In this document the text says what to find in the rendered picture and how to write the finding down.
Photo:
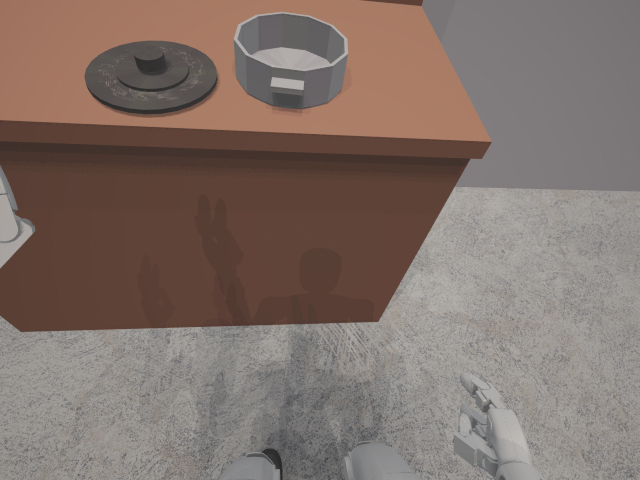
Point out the table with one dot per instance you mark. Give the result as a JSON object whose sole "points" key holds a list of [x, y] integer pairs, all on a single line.
{"points": [[231, 212]]}

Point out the right robot hand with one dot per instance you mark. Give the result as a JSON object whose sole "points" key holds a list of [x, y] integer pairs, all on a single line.
{"points": [[498, 439]]}

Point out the robot left foot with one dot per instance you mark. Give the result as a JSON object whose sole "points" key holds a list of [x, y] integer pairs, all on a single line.
{"points": [[275, 457]]}

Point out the left robot hand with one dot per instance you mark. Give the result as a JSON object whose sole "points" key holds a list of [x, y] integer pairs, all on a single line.
{"points": [[13, 231]]}

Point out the pot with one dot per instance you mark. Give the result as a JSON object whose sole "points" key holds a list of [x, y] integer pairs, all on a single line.
{"points": [[290, 60]]}

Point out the lid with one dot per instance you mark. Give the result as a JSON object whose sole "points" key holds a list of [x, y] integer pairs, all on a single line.
{"points": [[114, 79]]}

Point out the knob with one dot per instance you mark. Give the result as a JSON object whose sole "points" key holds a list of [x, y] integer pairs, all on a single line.
{"points": [[149, 58]]}

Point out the robot left thigh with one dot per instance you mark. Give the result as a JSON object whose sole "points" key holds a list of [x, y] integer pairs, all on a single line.
{"points": [[251, 468]]}

